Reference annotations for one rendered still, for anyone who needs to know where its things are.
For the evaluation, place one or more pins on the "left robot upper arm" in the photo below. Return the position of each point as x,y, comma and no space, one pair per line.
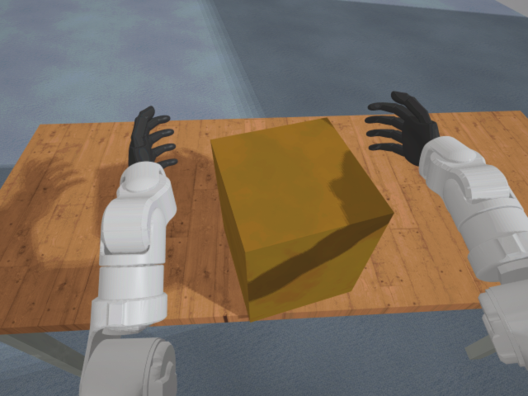
131,367

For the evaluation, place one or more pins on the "robot right forearm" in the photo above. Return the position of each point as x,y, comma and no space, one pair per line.
486,212

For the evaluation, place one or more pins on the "table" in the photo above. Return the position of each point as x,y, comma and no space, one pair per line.
52,203

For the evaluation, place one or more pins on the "robot left forearm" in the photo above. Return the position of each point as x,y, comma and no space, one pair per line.
133,239

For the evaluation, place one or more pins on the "robot right hand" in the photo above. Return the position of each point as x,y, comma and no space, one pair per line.
415,123

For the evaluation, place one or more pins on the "carton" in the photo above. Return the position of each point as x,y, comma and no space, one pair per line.
300,214

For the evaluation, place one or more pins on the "right robot upper arm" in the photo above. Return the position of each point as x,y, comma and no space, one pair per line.
505,317

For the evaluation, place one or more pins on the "robot left hand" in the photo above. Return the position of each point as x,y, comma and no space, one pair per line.
141,141

